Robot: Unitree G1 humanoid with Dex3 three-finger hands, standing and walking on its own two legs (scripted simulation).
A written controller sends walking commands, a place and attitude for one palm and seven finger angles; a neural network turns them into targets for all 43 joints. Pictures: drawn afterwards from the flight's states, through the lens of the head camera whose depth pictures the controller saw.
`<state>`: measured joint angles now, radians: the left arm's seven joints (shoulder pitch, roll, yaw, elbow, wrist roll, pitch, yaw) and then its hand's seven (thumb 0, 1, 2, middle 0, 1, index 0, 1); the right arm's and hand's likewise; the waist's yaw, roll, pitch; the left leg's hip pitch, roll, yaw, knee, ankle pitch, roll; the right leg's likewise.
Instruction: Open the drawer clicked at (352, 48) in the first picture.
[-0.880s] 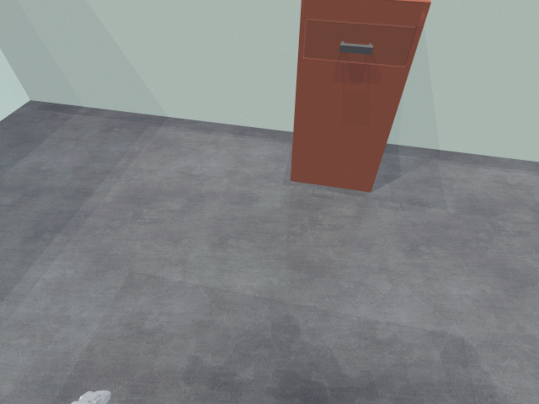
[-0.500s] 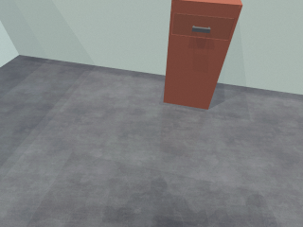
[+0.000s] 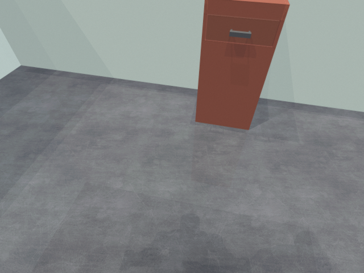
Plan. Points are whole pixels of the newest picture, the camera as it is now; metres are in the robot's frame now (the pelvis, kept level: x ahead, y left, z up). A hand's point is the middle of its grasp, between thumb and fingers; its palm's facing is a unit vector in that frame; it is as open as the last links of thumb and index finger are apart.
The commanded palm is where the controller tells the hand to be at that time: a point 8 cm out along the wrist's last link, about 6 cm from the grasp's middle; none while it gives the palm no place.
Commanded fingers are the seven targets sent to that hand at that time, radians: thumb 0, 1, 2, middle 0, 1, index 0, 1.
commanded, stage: look at it before walking up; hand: left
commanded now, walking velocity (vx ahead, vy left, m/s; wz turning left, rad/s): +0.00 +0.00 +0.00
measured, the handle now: (240, 32) +1.35 -0.26 -0.01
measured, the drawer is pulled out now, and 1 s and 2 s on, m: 0.00 0.00 0.00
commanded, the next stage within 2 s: walk to a spot facing it in 0.56 s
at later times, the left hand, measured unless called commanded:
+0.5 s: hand out of the picture +0.08 +0.25 -0.15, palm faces -0.04 -0.94 -0.34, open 7.4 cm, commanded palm none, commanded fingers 0.00 0.90 0.90 -0.20 -0.30 -0.20 -0.30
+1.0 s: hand out of the picture +0.08 +0.18 -0.18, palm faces -0.14 -0.96 -0.23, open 7.4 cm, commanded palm none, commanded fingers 0.00 0.90 0.90 -0.20 -0.30 -0.20 -0.30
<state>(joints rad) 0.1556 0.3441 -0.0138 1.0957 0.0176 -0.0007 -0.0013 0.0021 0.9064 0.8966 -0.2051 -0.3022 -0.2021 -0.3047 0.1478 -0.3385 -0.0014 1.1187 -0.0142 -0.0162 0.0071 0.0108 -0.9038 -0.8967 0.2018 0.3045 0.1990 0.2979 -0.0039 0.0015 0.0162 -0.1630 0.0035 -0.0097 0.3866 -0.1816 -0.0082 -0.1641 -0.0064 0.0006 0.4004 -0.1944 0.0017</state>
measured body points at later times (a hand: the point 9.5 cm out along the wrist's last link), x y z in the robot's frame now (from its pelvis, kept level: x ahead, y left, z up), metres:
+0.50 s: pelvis +0.01 +0.00 +0.00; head +0.01 -0.01 +0.45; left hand +0.08 +0.29 -0.13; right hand +0.08 -0.30 -0.13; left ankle +0.02 +0.13 -0.74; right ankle +0.02 -0.12 -0.74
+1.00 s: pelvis +0.05 -0.02 -0.02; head +0.05 -0.04 +0.43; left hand +0.09 +0.23 -0.16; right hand +0.04 -0.28 -0.17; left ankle +0.02 +0.12 -0.74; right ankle +0.04 -0.11 -0.74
